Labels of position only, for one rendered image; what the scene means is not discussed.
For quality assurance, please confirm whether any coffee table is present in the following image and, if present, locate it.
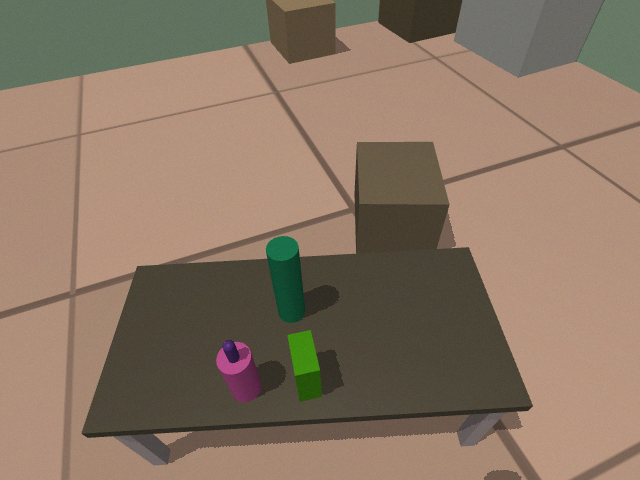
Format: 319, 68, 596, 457
81, 247, 533, 465

